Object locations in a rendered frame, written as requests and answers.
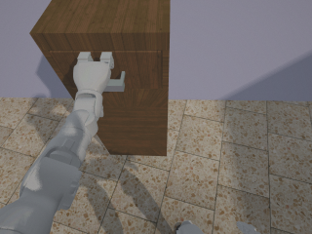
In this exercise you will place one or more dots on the robot right thigh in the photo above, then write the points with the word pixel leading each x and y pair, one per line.
pixel 189 229

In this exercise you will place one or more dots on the robot left forearm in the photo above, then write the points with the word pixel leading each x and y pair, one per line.
pixel 74 137

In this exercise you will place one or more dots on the cabinet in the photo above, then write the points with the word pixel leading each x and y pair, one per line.
pixel 134 122

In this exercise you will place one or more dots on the left robot hand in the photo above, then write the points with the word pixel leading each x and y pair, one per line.
pixel 93 75

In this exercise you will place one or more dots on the left robot upper arm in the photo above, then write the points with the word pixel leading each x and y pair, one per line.
pixel 51 187

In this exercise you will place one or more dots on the drawer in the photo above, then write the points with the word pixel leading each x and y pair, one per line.
pixel 143 68

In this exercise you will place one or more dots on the right robot hand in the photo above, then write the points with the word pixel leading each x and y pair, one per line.
pixel 246 228

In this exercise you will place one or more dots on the handle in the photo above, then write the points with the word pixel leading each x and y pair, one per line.
pixel 116 85

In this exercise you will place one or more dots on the right robot shin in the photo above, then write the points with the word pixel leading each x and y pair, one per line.
pixel 186 222

